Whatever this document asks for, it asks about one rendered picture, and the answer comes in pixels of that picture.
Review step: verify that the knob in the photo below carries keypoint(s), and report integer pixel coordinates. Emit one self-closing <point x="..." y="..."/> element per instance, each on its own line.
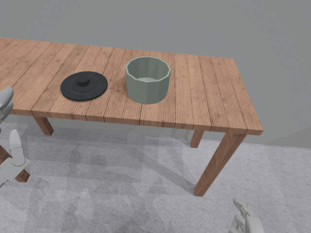
<point x="83" y="80"/>

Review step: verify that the robot left hand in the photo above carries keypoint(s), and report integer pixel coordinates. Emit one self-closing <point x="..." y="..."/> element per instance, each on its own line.
<point x="11" y="167"/>

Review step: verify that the table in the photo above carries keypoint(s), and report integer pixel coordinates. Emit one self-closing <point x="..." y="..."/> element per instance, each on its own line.
<point x="205" y="94"/>

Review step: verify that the pot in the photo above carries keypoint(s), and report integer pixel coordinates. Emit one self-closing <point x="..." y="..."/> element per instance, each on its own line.
<point x="147" y="79"/>

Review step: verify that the robot right hand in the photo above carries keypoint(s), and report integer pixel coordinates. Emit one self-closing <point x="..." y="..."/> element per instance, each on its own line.
<point x="251" y="224"/>

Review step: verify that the lid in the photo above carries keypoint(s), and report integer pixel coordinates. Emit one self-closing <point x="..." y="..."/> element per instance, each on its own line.
<point x="73" y="91"/>

